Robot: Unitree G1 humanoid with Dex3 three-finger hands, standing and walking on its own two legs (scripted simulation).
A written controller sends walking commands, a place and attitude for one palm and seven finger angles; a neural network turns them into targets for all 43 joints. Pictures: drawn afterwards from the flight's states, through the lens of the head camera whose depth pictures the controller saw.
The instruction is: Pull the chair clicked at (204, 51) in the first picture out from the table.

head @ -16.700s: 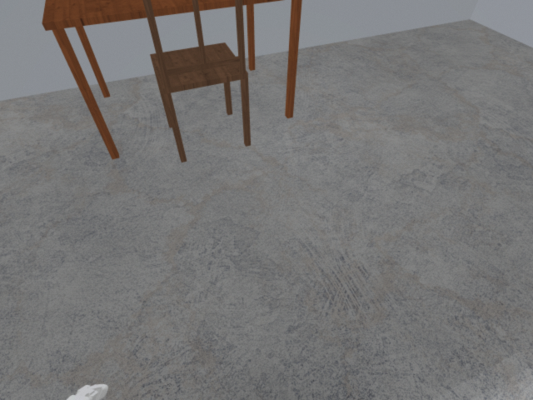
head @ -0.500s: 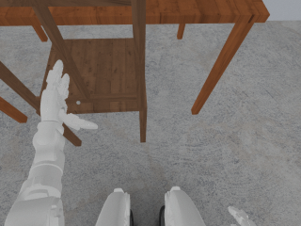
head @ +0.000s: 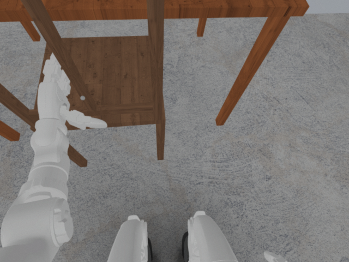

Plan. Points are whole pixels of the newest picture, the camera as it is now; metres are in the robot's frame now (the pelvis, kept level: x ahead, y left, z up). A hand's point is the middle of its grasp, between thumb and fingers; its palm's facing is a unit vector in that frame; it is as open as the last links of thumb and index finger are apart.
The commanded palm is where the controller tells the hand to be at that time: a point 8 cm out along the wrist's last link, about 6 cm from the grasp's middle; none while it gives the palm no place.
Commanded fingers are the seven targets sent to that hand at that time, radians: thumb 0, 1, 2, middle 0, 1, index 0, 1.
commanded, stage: push the fingers through the gap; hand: left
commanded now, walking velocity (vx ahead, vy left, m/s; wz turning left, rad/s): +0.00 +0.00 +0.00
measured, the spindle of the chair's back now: (70, 69) +0.53 +0.21 +0.06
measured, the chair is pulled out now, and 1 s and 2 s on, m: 0.00 0.00 0.02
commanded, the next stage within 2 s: hook a spindle and tug to test in 0.54 s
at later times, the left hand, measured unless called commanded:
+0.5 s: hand (86, 89) +0.50 +0.18 +0.03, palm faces +0.07 -1.00 -0.04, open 16.9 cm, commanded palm +0.47 +0.22 +0.03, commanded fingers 0.00 -0.50 0.30 -0.06 -0.08 -0.06 -0.08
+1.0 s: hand (88, 88) +0.50 +0.18 +0.02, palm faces +0.07 -1.00 -0.05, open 15.4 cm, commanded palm +0.47 +0.22 +0.03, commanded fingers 0.00 -0.28 0.40 -0.39 -1.12 -0.39 -1.12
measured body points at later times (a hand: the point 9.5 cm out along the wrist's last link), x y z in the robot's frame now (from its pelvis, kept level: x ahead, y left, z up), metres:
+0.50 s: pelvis +0.01 +0.01 +0.00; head +0.17 +0.02 +0.42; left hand +0.49 +0.24 +0.03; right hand +0.03 -0.25 -0.12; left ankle +0.03 +0.10 -0.62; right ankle +0.03 -0.11 -0.62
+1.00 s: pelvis +0.01 +0.00 +0.00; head +0.17 +0.02 +0.42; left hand +0.49 +0.23 +0.03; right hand +0.05 -0.26 -0.12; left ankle +0.03 +0.10 -0.62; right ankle +0.03 -0.11 -0.62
